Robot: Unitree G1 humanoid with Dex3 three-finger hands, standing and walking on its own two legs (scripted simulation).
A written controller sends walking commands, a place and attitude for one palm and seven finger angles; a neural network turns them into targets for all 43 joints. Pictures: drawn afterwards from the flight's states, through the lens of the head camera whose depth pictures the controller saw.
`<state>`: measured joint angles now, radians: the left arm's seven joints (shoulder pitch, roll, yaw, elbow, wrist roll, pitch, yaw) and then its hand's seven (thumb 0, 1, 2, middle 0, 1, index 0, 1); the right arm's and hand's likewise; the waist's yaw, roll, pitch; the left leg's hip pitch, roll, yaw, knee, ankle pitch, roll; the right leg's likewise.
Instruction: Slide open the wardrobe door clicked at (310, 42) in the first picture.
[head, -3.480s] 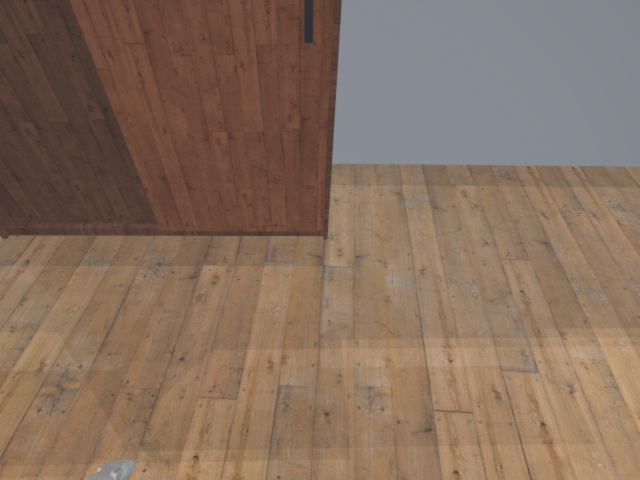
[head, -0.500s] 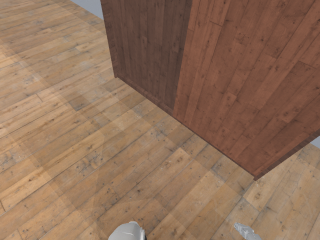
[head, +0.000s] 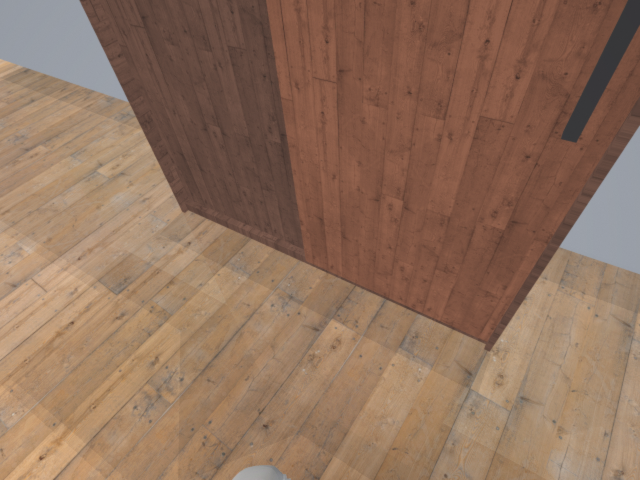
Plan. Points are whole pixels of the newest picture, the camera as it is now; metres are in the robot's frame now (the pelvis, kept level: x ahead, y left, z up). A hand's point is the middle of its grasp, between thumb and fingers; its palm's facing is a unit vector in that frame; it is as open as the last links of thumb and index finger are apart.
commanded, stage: turn to face it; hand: right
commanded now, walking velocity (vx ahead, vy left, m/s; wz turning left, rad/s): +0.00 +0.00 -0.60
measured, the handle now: (616, 42) +0.64 -0.37 +0.22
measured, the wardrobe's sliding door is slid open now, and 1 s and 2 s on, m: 0.00 0.00 0.00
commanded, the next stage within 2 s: take the last steps up to it in 0.66 s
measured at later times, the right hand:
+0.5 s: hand out of the picture +0.06 -0.17 -0.14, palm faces +0.27 +0.92 -0.27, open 7.4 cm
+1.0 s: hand out of the picture -0.18 -0.10 -0.18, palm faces +0.52 +0.83 -0.19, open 7.4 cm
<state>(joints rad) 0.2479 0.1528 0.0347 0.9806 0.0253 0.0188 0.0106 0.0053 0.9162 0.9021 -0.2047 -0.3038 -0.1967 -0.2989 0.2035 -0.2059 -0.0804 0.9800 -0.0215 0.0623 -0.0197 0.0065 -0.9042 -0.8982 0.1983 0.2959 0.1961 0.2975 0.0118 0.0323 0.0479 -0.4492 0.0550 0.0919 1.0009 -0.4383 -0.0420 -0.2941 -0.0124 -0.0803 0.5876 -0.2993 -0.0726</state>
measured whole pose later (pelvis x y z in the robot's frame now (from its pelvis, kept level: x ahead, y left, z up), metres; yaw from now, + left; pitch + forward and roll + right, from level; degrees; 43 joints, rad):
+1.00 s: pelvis -0.04 +0.04 +0.00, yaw -26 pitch +1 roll +1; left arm 0.14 0.20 0.04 1.00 0.02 0.00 -0.01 0.01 0.91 0.90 -0.20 -0.30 -0.19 -0.30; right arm 0.40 -0.20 -0.05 1.06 -0.02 0.00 -0.01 0.01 -0.90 -0.90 0.20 0.30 0.20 0.30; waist -0.06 0.03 0.03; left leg -0.23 0.09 0.16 0.56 -0.34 -0.03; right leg -0.17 -0.02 -0.07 0.52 -0.37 0.00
